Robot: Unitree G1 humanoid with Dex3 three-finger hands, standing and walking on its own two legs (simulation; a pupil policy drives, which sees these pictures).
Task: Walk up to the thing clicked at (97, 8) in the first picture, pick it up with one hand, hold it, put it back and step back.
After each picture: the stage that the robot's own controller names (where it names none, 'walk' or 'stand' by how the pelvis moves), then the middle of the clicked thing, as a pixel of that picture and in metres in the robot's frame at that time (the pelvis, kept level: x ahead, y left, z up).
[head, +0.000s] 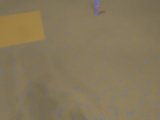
stand; (96, 6) +2.19 -0.24 -0.65
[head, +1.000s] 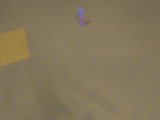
walk; (80, 17) +2.05 +0.13 -0.63
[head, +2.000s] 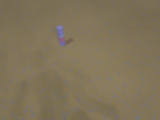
walk; (61, 36) +1.44 +0.31 -0.65
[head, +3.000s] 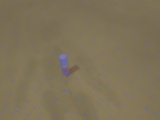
walk; (64, 65) +0.97 +0.23 -0.65
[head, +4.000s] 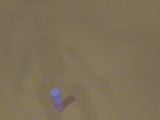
walk; (56, 99) +0.60 +0.22 -0.62
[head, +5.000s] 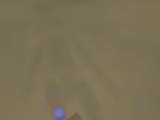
stand; (61, 119) +0.47 +0.20 -0.63
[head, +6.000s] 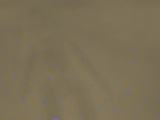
stand; out of the picture +0.41 +0.20 -0.65
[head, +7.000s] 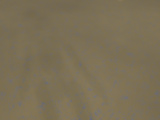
stand; out of the picture +0.38 +0.20 -0.65
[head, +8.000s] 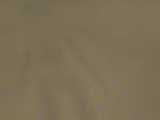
stand; out of the picture +0.36 +0.20 -0.65
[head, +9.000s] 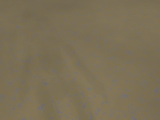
stand; out of the picture +0.38 +0.21 -0.66
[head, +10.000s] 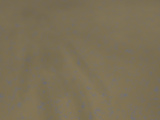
stand; out of the picture +0.37 +0.22 -0.66
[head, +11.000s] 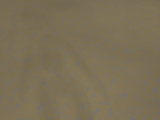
stand; out of the picture +0.36 +0.23 -0.66
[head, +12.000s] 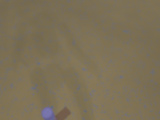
go down; (49, 117) +0.38 +0.22 -0.62
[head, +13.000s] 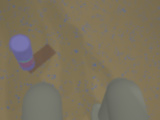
go down; (24, 55) +0.47 +0.22 -0.24
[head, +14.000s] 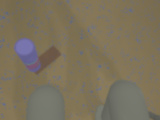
close in; (29, 57) +0.47 +0.21 -0.26
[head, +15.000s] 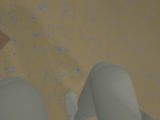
close in; out of the picture +0.46 +0.26 -0.16
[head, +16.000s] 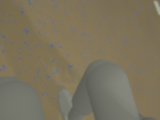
close; out of the picture +0.45 +0.27 -0.16
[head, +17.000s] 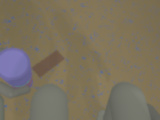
lift; (19, 75) +0.33 +0.22 -0.03
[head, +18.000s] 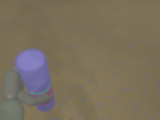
hold; (39, 85) +0.31 +0.15 +0.09
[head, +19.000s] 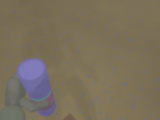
hold; (40, 92) +0.31 +0.15 +0.04
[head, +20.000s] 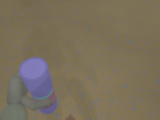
hold; (42, 90) +0.31 +0.15 +0.05
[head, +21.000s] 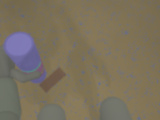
crouch; (30, 63) +0.41 +0.16 -0.03
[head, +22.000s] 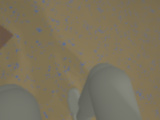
lower; out of the picture +0.46 +0.23 -0.14
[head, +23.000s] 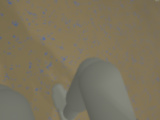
lower; out of the picture +0.46 +0.25 -0.17
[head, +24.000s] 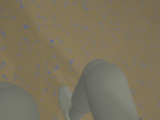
lower; out of the picture +0.44 +0.25 -0.16
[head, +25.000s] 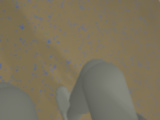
lower; out of the picture +0.45 +0.25 -0.17
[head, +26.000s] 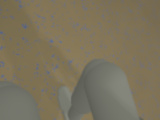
loosen; out of the picture +0.44 +0.25 -0.17
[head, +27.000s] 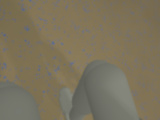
withdraw; out of the picture +0.45 +0.23 -0.17
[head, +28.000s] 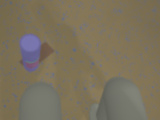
walk; (30, 55) +0.46 +0.19 -0.22
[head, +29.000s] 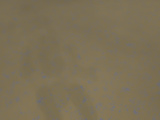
stand; out of the picture +0.37 +0.16 -0.59
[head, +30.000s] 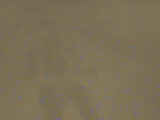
stand; out of the picture +0.39 +0.17 -0.60
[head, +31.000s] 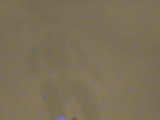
stand; out of the picture +0.39 +0.16 -0.61
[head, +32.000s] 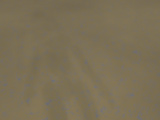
walk; out of the picture +0.40 +0.16 -0.65
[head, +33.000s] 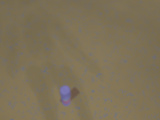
walk; (65, 96) +0.51 +0.12 -0.63
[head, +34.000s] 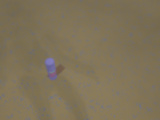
walk; (51, 69) +0.74 +0.23 -0.63
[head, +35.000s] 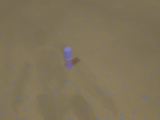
stand; (68, 58) +1.04 +0.18 -0.63
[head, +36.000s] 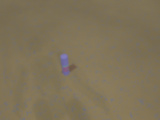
stand; (65, 65) +1.03 +0.19 -0.66
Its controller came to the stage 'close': yes
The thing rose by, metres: 0.69
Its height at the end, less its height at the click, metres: +0.00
